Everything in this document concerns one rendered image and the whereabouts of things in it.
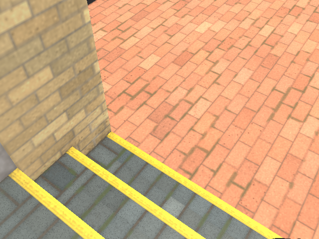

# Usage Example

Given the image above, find stairs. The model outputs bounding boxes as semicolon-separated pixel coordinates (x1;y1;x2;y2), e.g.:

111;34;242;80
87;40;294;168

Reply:
34;131;282;239

